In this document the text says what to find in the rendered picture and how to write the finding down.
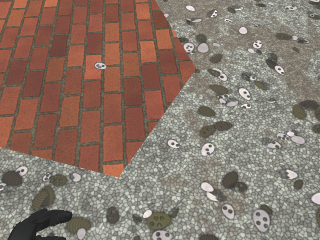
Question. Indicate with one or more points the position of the robot left hand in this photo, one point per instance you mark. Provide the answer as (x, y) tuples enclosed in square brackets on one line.
[(37, 221)]

